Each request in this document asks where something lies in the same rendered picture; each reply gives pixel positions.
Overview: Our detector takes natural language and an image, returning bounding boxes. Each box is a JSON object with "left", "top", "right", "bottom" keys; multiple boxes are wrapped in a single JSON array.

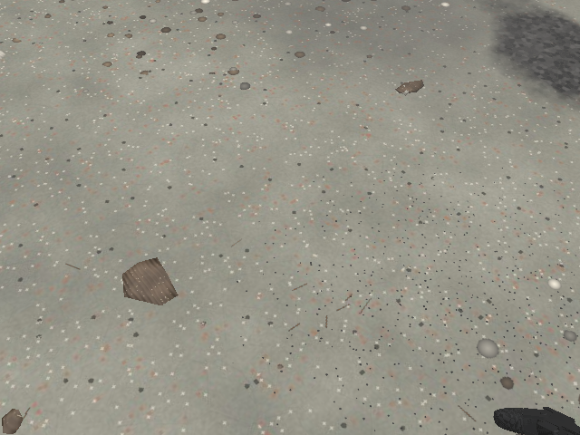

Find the right robot hand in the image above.
[{"left": 494, "top": 407, "right": 580, "bottom": 435}]

